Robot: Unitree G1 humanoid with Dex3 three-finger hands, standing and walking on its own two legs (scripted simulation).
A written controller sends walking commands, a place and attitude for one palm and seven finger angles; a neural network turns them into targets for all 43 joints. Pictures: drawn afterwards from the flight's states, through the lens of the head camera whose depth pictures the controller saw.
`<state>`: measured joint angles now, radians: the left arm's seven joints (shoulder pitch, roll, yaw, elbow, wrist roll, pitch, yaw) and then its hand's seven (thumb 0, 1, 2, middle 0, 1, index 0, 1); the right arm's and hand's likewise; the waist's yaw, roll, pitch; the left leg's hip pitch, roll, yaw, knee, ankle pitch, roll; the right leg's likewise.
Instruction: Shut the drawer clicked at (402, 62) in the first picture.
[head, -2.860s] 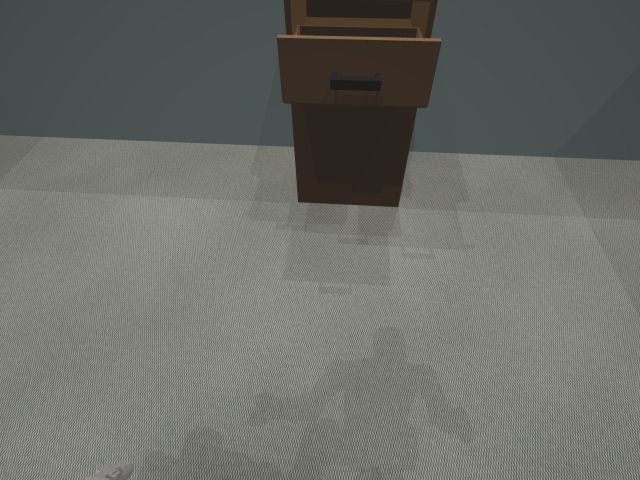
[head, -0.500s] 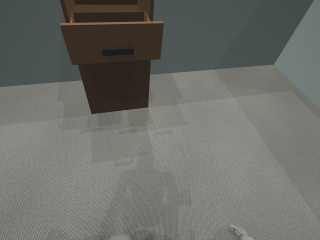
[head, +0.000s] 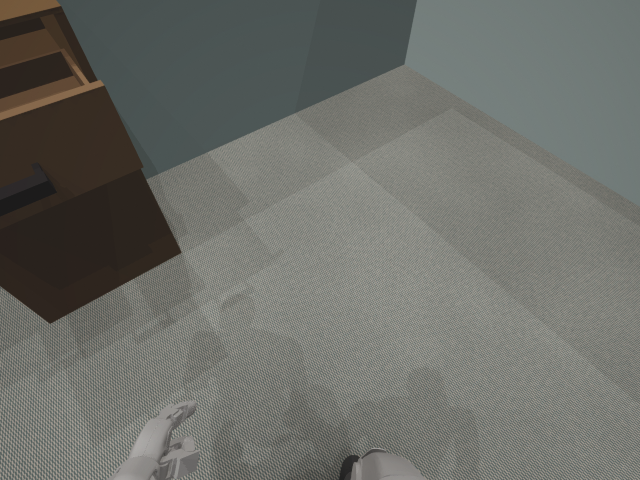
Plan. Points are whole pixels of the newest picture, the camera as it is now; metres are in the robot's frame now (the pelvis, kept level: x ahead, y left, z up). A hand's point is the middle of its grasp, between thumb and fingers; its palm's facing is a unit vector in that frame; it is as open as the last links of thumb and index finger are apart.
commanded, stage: walk to a spot facing it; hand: left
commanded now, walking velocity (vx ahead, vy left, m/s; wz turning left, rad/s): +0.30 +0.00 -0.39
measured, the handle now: (1, 191) +0.53 +0.50 +0.02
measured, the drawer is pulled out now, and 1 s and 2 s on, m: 0.30 0.30 0.30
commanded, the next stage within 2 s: turn to face it in 0.14 s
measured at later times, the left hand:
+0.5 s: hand (166, 461) +0.17 +0.22 -0.17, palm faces +0.05 -0.98 -0.18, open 7.3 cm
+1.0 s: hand (177, 407) +0.24 +0.20 -0.12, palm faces +0.26 -0.92 -0.28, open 7.4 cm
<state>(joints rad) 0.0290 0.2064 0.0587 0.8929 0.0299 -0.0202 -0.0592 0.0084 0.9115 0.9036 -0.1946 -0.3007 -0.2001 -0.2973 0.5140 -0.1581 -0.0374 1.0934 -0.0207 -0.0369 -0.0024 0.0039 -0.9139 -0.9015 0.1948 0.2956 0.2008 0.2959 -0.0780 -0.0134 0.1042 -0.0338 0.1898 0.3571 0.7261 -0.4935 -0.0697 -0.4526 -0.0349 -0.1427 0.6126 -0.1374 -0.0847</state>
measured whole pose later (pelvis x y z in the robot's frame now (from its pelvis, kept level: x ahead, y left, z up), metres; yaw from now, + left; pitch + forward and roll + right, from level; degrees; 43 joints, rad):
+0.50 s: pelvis +0.16 +0.03 +0.01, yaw -2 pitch -2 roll -2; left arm 0.30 0.22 0.05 1.05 0.01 0.00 0.02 0.01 0.91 0.90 -0.20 -0.30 -0.20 -0.30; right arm 0.15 -0.16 -0.01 0.98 -0.02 -0.02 0.00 0.00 -0.91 -0.90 0.19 0.30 0.20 0.30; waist 0.04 -0.04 0.02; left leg -0.34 0.03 0.09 0.59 -0.23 0.06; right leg -0.23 0.00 -0.07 0.78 -0.51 0.01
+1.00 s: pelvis +0.17 -0.02 +0.02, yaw +14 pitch -1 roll +0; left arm 0.17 0.19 0.06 0.89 0.01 0.02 0.02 0.01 0.91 0.90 -0.20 -0.30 -0.20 -0.30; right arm 0.26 -0.24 -0.11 0.97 -0.02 0.08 0.01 0.00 -0.91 -0.90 0.20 0.30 0.20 0.30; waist -0.04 0.05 0.03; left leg -0.48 -0.06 -0.08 0.84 -0.40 -0.02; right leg -0.25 -0.03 -0.05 0.54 -0.28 0.00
